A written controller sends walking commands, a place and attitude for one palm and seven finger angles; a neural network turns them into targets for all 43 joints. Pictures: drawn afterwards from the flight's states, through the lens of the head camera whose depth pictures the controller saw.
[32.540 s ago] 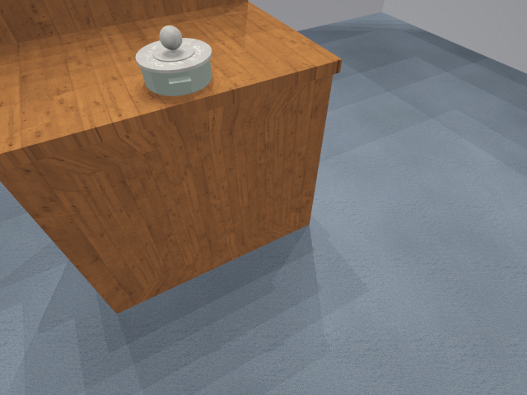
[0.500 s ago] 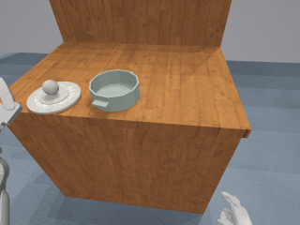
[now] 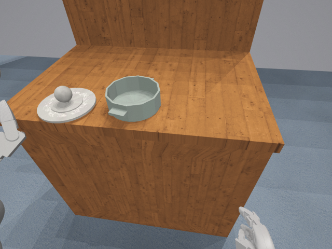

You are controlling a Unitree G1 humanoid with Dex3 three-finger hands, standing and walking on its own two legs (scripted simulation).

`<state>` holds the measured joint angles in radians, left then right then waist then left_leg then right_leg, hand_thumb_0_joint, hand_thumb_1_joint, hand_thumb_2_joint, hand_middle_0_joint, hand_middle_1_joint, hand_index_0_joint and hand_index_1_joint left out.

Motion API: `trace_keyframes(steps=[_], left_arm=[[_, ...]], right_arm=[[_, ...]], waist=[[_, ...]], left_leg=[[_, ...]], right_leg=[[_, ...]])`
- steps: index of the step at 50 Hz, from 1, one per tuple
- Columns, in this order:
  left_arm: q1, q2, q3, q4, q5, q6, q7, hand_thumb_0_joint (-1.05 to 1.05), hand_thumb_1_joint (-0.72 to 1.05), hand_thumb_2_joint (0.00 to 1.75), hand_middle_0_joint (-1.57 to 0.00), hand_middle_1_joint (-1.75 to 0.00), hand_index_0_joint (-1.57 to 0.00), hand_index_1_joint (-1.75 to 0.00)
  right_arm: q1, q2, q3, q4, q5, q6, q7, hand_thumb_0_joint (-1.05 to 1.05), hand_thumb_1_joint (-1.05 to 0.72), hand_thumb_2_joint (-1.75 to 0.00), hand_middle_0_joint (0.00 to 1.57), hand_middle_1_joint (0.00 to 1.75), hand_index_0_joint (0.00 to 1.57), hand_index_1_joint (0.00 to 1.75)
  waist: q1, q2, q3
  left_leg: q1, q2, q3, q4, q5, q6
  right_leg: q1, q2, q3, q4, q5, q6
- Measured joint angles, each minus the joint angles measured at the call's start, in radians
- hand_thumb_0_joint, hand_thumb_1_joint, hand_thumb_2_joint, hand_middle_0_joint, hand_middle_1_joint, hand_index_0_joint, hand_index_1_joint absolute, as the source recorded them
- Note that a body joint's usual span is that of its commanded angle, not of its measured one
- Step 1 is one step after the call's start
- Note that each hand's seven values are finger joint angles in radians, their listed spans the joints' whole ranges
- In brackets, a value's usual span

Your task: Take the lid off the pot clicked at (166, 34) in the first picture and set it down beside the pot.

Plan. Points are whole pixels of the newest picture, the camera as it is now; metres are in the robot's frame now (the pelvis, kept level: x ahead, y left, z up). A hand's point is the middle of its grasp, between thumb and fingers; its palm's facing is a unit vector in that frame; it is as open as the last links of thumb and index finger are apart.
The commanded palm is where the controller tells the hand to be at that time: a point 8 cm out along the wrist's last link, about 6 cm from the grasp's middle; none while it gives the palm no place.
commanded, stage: step back with the hand held close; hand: left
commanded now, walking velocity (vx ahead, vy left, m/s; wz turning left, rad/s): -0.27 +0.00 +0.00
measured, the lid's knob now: (63, 94) +0.52 +0.42 +0.11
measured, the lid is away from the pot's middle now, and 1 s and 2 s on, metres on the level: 0.23 0.23 0.23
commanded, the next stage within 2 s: stop stepping back and stand still in 0.96 s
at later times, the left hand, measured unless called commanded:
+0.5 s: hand out of the picture +0.13 +0.25 +0.28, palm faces +0.54 -0.76 -0.37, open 7.4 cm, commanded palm +0.08 +0.30 +0.27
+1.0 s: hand out of the picture +0.00 +0.27 +0.29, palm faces +0.56 -0.78 -0.28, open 7.4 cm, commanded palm -0.05 +0.31 +0.27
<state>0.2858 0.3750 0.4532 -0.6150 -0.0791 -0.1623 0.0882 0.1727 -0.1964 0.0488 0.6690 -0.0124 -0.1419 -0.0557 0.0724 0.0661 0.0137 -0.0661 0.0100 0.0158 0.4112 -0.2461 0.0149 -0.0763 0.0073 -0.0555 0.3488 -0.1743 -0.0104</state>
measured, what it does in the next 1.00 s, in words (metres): walks backwards: right foot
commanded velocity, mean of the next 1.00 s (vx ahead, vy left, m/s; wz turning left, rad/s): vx -0.31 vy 0.00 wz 0.00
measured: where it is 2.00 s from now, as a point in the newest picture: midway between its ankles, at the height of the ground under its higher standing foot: outside the picture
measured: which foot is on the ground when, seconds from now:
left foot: down 0.00-1.00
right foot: down 0.00-0.72, up 0.74-0.98, down 1.00-1.00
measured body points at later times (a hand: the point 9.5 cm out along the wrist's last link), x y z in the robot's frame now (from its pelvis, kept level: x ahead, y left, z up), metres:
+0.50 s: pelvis -0.06 +0.03 -0.02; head -0.07 +0.03 +0.43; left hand +0.09 +0.29 +0.30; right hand +0.10 -0.21 -0.10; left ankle -0.01 +0.11 -0.74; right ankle -0.03 -0.11 -0.75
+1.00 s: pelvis -0.19 +0.04 -0.02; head -0.19 +0.06 +0.43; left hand -0.03 +0.31 +0.30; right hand -0.02 -0.18 -0.09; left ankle -0.01 +0.11 -0.74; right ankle -0.28 -0.11 -0.74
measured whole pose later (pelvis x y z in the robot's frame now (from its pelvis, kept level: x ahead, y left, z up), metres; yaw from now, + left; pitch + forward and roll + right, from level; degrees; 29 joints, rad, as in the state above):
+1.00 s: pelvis -0.19 +0.04 -0.02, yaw -1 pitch +3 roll -3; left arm 0.26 0.50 0.61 -0.75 -0.10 -0.26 0.17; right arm 0.21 -0.14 0.01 0.62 -0.01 -0.14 -0.04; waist 0.00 0.00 -0.07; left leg -0.57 0.03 0.06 0.48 -0.06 0.02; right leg -0.17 0.00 -0.03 0.55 -0.51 -0.07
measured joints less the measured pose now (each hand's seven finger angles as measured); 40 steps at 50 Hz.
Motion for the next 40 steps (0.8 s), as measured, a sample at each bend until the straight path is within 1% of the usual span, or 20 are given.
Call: trace_keyframes(steps=[2,4,7,10,13,16,19,22,23,24,25,28,30,32,33,35,36,37,38,40], left_arm=[[0.0,0.026,0.032,-0.005,0.007,-0.023,0.01,0.01,0.89,0.9,-0.22,-0.3,-0.21,-0.3],[0.002,0.042,0.048,-0.021,0.011,-0.036,0.016,0.01,0.89,0.9,-0.21,-0.3,-0.21,-0.3],[0.025,0.05,0.043,-0.047,0.014,-0.046,0.017,0.0,0.89,0.9,-0.21,-0.3,-0.21,-0.3],[0.077,0.057,0.035,-0.076,0.014,-0.043,0.013,0.0,0.89,0.9,-0.21,-0.3,-0.21,-0.3],[0.137,0.083,0.045,-0.112,0.011,-0.042,0.01,0.01,0.89,0.9,-0.22,-0.3,-0.21,-0.3],[0.177,0.117,0.072,-0.151,0.006,-0.051,0.014,0.01,0.89,0.9,-0.22,-0.3,-0.21,-0.3],[0.177,0.135,0.101,-0.176,0.004,-0.067,0.022,0.01,0.89,0.9,-0.22,-0.3,-0.21,-0.3],[0.135,0.125,0.121,-0.17,0.005,-0.085,0.036,0.01,0.88,0.9,-0.22,-0.3,-0.21,-0.3],[0.112,0.117,0.128,-0.161,0.006,-0.091,0.042,0.01,0.88,0.9,-0.22,-0.3,-0.21,-0.3],[0.087,0.104,0.132,-0.149,0.007,-0.096,0.047,0.01,0.88,0.9,-0.22,-0.3,-0.21,-0.3],[0.059,0.092,0.132,-0.135,0.008,-0.099,0.052,0.01,0.88,0.9,-0.22,-0.3,-0.21,-0.3],[-0.003,0.074,0.118,-0.094,0.013,-0.096,0.055,0.0,0.89,0.9,-0.22,-0.3,-0.21,-0.3],[-0.006,0.074,0.106,-0.083,0.013,-0.093,0.054,0.0,0.89,0.9,-0.21,-0.3,-0.21,-0.3],[0.016,0.076,0.091,-0.088,0.014,-0.088,0.051,0.0,0.89,0.9,-0.21,-0.3,-0.21,-0.3],[0.034,0.078,0.085,-0.097,0.015,-0.087,0.049,0.0,0.89,0.9,-0.21,-0.3,-0.21,-0.3],[0.075,0.086,0.081,-0.117,0.017,-0.089,0.049,0.0,0.89,0.9,-0.21,-0.3,-0.21,-0.3],[0.095,0.089,0.083,-0.128,0.017,-0.093,0.051,0.0,0.89,0.9,-0.22,-0.3,-0.21,-0.3],[0.107,0.088,0.088,-0.136,0.016,-0.097,0.054,0.0,0.89,0.9,-0.22,-0.3,-0.21,-0.3],[0.11,0.086,0.093,-0.14,0.017,-0.098,0.058,0.0,0.89,0.9,-0.22,-0.3,-0.21,-0.3],[0.085,0.082,0.098,-0.143,0.014,-0.1,0.066,0.0,0.88,0.9,-0.22,-0.3,-0.21,-0.3]], right_arm=[[-0.001,-0.005,0.0,-0.017,0.004,0.018,0.008,0.02,-0.9,-0.9,0.2,0.3,0.2,0.3],[-0.002,-0.012,-0.008,-0.028,0.01,0.037,0.013,0.02,-0.9,-0.9,0.2,0.3,0.2,0.3],[-0.002,-0.028,-0.026,-0.041,0.019,0.066,0.016,0.02,-0.9,-0.9,0.2,0.3,0.2,0.3],[0.004,-0.042,-0.044,-0.056,0.026,0.089,0.011,0.02,-0.9,-0.9,0.2,0.3,0.2,0.3],[0.019,-0.045,-0.058,-0.076,0.03,0.102,0.004,0.02,-0.9,-0.9,0.2,0.3,0.2,0.3],[0.04,-0.037,-0.063,-0.09,0.029,0.102,0.0,0.02,-0.9,-0.9,0.2,0.3,0.2,0.3],[0.063,-0.023,-0.061,-0.095,0.023,0.087,-0.001,0.02,-0.9,-0.9,0.2,0.3,0.2,0.3],[0.083,-0.011,-0.055,-0.088,0.018,0.067,-0.001,0.02,-0.9,-0.9,0.2,0.3,0.2,0.3],[0.083,-0.008,-0.052,-0.084,0.018,0.062,-0.001,0.02,-0.9,-0.9,0.2,0.3,0.2,0.3],[0.078,-0.008,-0.05,-0.078,0.019,0.059,-0.001,0.02,-0.9,-0.9,0.2,0.3,0.2,0.3],[0.07,-0.007,-0.048,-0.072,0.02,0.058,0.0,0.02,-0.9,-0.9,0.2,0.3,0.2,0.3],[0.054,-0.005,-0.046,-0.055,0.027,0.059,0.005,0.02,-0.9,-0.9,0.2,0.3,0.2,0.3],[0.051,-0.006,-0.047,-0.051,0.033,0.063,0.006,0.02,-0.9,-0.9,0.2,0.3,0.2,0.3],[0.056,-0.011,-0.049,-0.053,0.036,0.068,0.005,0.02,-0.9,-0.9,0.2,0.3,0.2,0.3],[0.06,-0.014,-0.049,-0.055,0.036,0.071,0.004,0.02,-0.9,-0.9,0.2,0.3,0.2,0.3],[0.071,-0.02,-0.047,-0.062,0.034,0.072,-0.003,0.02,-0.9,-0.9,0.2,0.3,0.2,0.3],[0.077,-0.024,-0.046,-0.071,0.032,0.069,-0.007,0.02,-0.9,-0.9,0.2,0.3,0.2,0.3],[0.081,-0.025,-0.047,-0.077,0.029,0.064,-0.012,0.02,-0.9,-0.9,0.2,0.3,0.2,0.3],[0.083,-0.022,-0.05,-0.08,0.023,0.055,-0.016,0.02,-0.9,-0.9,0.2,0.3,0.2,0.3],[0.087,-0.011,-0.056,-0.074,0.014,0.035,-0.018,0.02,-0.9,-0.9,0.2,0.3,0.2,0.3]], waist=[[-0.015,0.0,-0.01],[-0.029,-0.006,-0.015],[-0.05,-0.019,-0.015],[-0.072,-0.036,-0.014],[-0.089,-0.059,-0.016],[-0.094,-0.085,-0.02],[-0.091,-0.103,-0.029],[-0.084,-0.096,-0.055],[-0.08,-0.09,-0.062],[-0.076,-0.076,-0.06],[-0.077,-0.06,-0.054],[-0.091,-0.025,-0.036],[-0.103,-0.018,-0.029],[-0.114,-0.019,-0.025],[-0.118,-0.023,-0.023],[-0.119,-0.037,-0.022],[-0.116,-0.038,-0.022],[-0.112,-0.036,-0.022],[-0.109,-0.034,-0.02],[-0.107,-0.025,-0.021]], left_leg=[[-0.045,0.004,-0.005,0.029,-0.008,0.002],[-0.088,0.006,-0.008,0.055,-0.014,0.004],[-0.134,0.0,-0.003,0.079,-0.016,0.012],[-0.164,-0.012,0.011,0.092,-0.014,0.023],[-0.189,-0.024,0.026,0.105,-0.011,0.034],[-0.212,-0.035,0.039,0.124,-0.009,0.042],[-0.234,-0.043,0.046,0.148,-0.01,0.046],[-0.27,-0.045,0.043,0.177,-0.01,0.046],[-0.286,-0.042,0.044,0.19,-0.011,0.045],[-0.3,-0.034,0.042,0.204,-0.011,0.043],[-0.31,-0.026,0.035,0.215,-0.008,0.04],[-0.337,-0.011,0.009,0.236,0.003,0.03],[-0.358,-0.011,-0.004,0.268,-0.045,0.017],[-0.377,-0.015,-0.009,0.297,-0.102,0.009],[-0.38,-0.016,-0.005,0.298,-0.1,0.01],[-0.38,-0.016,0.011,0.272,-0.022,0.028],[-0.383,-0.011,0.019,0.26,0.033,0.044],[-0.39,-0.004,0.026,0.255,0.072,0.058],[-0.397,0.0,0.029,0.251,0.083,0.067],[-0.406,0.006,0.017,0.223,0.1,0.07]], right_leg=[[-0.032,0.004,-0.005,0.004,0.004,0.002],[-0.065,0.005,-0.008,0.01,0.009,0.004],[-0.11,-0.002,-0.004,0.03,0.011,0.012],[-0.151,-0.014,0.01,0.058,0.01,0.024],[-0.191,-0.028,0.025,0.094,0.006,0.035],[-0.229,-0.039,0.038,0.141,-0.003,0.038],[-0.26,-0.045,0.045,0.214,-0.036,0.023],[-0.254,-0.036,0.049,0.273,-0.107,0.013],[-0.25,-0.035,0.048,0.264,-0.123,0.016],[-0.254,-0.028,0.045,0.258,-0.117,0.027],[-0.256,-0.02,0.038,0.251,-0.099,0.029],[-0.254,-0.003,0.012,0.225,-0.058,0.022],[-0.257,-0.002,0.002,0.217,-0.043,0.02],[-0.264,-0.006,-0.003,0.217,-0.031,0.023],[-0.268,-0.01,-0.002,0.22,-0.026,0.026],[-0.283,-0.017,0.003,0.233,-0.022,0.031],[-0.301,-0.015,0.006,0.259,-0.058,0.026],[-0.328,-0.006,0.017,0.318,-0.125,0.022],[-0.36,0.007,0.036,0.418,-0.192,0.019],[-0.4,0.043,0.068,0.625,-0.278,0.015]])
